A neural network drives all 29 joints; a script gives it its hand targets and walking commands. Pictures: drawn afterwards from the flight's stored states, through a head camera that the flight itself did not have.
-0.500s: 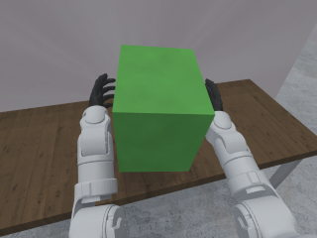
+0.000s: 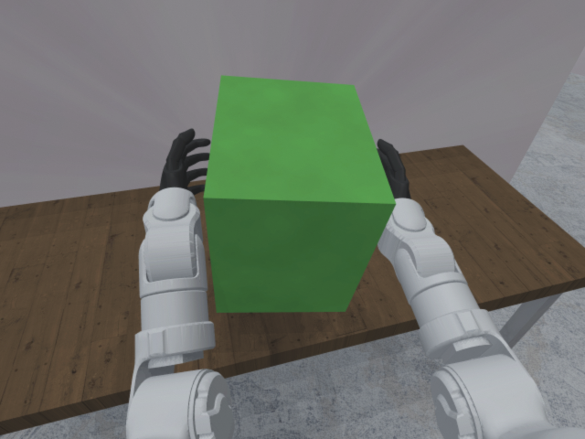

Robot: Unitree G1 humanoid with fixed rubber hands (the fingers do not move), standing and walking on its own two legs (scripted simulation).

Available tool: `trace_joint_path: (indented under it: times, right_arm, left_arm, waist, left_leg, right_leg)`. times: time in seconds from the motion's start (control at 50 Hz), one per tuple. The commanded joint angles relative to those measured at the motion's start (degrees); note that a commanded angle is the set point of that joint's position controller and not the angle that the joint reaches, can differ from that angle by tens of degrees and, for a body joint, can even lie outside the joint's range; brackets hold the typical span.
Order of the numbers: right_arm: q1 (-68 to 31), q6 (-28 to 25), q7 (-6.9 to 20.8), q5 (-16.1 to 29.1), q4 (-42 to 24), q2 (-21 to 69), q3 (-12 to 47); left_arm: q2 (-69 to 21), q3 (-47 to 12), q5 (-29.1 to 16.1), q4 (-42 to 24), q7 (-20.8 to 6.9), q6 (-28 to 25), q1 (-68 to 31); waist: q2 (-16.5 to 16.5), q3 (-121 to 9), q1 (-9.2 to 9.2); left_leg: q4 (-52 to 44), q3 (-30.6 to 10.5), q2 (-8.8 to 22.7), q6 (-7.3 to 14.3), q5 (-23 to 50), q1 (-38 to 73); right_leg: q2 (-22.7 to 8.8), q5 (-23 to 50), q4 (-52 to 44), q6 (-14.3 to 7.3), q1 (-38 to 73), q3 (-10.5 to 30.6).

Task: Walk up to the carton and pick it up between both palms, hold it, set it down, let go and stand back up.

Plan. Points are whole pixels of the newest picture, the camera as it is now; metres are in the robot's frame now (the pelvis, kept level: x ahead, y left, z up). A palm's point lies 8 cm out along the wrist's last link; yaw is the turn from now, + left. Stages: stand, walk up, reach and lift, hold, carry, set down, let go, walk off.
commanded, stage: hold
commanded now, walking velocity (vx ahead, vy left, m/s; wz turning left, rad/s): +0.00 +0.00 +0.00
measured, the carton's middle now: (285, 198) +0.40 -0.01 +0.15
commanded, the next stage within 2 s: none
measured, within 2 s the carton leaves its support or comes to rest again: neither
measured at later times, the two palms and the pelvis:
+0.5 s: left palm (163, 190) +0.35 +0.14 +0.22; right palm (390, 192) +0.35 -0.14 +0.19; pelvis -0.01 +0.00 +0.00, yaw +0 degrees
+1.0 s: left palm (165, 188) +0.36 +0.14 +0.21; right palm (391, 190) +0.36 -0.14 +0.19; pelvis +0.00 -0.01 +0.00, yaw +0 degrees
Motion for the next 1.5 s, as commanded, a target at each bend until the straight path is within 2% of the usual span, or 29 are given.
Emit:
trace_joint_path:
  times: [0.0,0.18,0.44,0.86,1.16,1.48]
  right_arm:
    - [-44.75,-3.83,4.7,3.87,-21.41,33.01,21.8]
    - [-44.82,-1.48,4.08,5.19,-23.55,33.12,22.89]
    - [-46.97,0.43,4.7,3.62,-21.19,33.15,19.57]
    - [-46.19,1.1,3.46,5.59,-23.97,34.56,22.79]
    - [-44.67,1.42,3.57,5.45,-24.08,33.0,21.97]
    - [-45.71,0.27,4.39,4.36,-23.04,32.75,20.99]
  left_arm:
    - [-30.52,-28.96,-8.3,-2.42,-7.69,-1.41,-29.7]
    - [-30.04,-29.43,-8.42,-5.25,-7.96,0.92,-29.73]
    - [-30.21,-27.52,-8.18,-3.05,-8.82,3.18,-31.99]
    - [-28.67,-27.19,-7.88,-5.44,-9.77,3.06,-31.08]
    - [-28.89,-28.0,-8.06,-6.7,-9.99,3.59,-30.59]
    - [-29.06,-27.41,-7.78,-5.26,-9.62,3.32,-30.92]
  waist:
    - [3.77,-24.45,-0.52]
    - [3.93,-22.33,0.06]
    - [4.41,-20.1,0.02]
    - [3.47,-22.07,0.58]
    - [4.64,-21.26,-0.18]
    - [4.59,-21.32,0.33]
  left_leg:
    - [-0.61,3.01,-4.56,-0.66,17.93,5.56]
    - [-1.62,3.24,-4.46,-0.38,15.16,4.26]
    - [-3.85,3.81,-3.91,0.04,7.82,1.36]
    - [-1.84,4.3,-4.84,0.04,14.26,3.29]
    - [-1.78,4.08,-4.41,-0.95,15.42,3.87]
    - [-2.2,4.28,-4.12,-0.64,13.86,3.33]
  right_leg:
    - [4.12,13.35,0.48,2.07,6.67,-1.72]
    - [4.16,9.53,0.14,1.85,6.01,-1.67]
    - [4.18,1.16,-0.44,1.15,4.52,-1.96]
    - [4.14,8.62,0.27,2.21,7.21,-1.59]
    - [4.47,7.4,0.02,1.46,6.6,-2.16]
    - [4.35,5.02,-0.15,1.1,6.17,-2.34]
